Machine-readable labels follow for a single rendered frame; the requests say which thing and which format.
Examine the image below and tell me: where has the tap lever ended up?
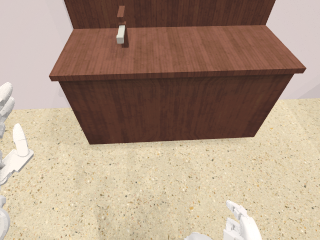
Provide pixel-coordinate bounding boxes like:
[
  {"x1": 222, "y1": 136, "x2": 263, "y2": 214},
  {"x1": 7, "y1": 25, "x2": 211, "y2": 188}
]
[{"x1": 116, "y1": 25, "x2": 125, "y2": 44}]

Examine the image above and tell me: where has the left robot forearm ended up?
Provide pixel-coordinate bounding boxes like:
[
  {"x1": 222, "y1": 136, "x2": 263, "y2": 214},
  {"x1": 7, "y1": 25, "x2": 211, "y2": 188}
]
[{"x1": 0, "y1": 195, "x2": 11, "y2": 240}]

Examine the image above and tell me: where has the counter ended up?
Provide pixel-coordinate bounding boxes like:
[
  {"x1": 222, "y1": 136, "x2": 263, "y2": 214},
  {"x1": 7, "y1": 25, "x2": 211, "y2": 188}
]
[{"x1": 49, "y1": 0, "x2": 306, "y2": 145}]

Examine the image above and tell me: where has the robot right hand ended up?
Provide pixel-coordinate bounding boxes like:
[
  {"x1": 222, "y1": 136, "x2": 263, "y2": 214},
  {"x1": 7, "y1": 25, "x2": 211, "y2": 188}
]
[{"x1": 223, "y1": 200, "x2": 262, "y2": 240}]

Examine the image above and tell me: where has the robot left hand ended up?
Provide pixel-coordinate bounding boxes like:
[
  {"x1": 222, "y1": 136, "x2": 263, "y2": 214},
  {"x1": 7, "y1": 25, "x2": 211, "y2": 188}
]
[{"x1": 0, "y1": 82, "x2": 34, "y2": 191}]

